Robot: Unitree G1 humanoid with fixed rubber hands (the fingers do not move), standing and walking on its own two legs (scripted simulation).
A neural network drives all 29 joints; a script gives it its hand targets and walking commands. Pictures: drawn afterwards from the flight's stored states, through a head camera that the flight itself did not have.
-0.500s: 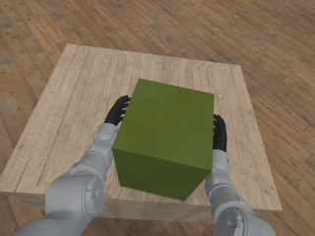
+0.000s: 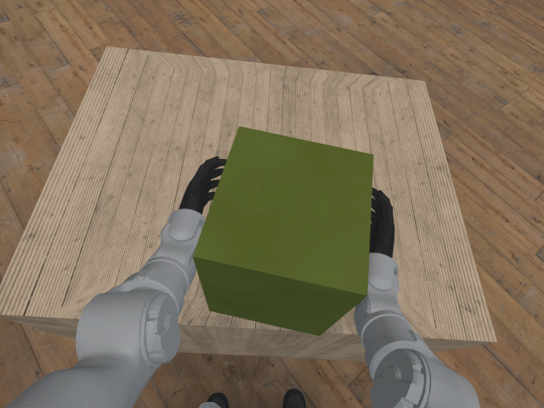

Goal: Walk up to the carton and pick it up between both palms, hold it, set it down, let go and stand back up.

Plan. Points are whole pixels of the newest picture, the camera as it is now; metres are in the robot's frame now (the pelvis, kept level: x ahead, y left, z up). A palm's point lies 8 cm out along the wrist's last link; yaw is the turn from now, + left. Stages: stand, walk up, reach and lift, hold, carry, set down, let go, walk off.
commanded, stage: set down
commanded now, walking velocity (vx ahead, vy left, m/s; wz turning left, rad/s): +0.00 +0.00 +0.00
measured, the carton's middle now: (283, 240) +0.37 -0.02 -0.04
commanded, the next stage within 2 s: none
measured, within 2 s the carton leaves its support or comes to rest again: neither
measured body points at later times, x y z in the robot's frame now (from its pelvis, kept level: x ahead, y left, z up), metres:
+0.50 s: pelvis -0.01 +0.00 -0.01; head +0.11 +0.04 +0.42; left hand +0.44 +0.11 -0.02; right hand +0.37 -0.18 -0.02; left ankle +0.01 +0.10 -0.73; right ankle +0.01 -0.13 -0.73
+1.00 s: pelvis -0.02 +0.01 -0.03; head +0.12 +0.05 +0.39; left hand +0.46 +0.11 -0.04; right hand +0.38 -0.18 -0.04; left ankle +0.01 +0.10 -0.73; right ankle +0.01 -0.13 -0.73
